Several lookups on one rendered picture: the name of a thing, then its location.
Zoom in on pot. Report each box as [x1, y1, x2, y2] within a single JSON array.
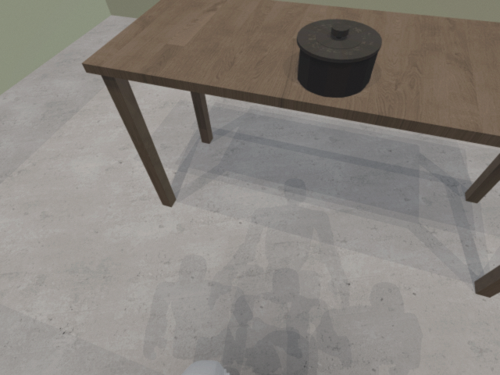
[[298, 49, 377, 98]]

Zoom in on knob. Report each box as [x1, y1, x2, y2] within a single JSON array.
[[331, 23, 349, 37]]

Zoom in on lid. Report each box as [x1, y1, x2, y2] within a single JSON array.
[[297, 19, 382, 63]]

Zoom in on table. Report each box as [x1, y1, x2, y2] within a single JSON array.
[[82, 0, 500, 298]]

